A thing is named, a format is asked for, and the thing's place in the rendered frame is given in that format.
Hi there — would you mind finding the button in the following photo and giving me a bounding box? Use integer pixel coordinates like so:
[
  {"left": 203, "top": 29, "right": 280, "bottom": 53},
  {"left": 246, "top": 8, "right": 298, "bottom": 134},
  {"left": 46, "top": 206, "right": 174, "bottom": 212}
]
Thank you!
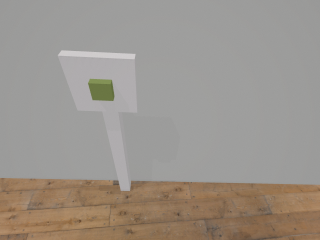
[{"left": 88, "top": 79, "right": 115, "bottom": 101}]

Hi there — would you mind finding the panel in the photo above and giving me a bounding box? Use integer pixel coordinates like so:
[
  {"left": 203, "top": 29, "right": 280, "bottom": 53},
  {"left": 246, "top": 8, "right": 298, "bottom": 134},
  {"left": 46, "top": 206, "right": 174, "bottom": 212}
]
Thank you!
[{"left": 58, "top": 50, "right": 138, "bottom": 191}]

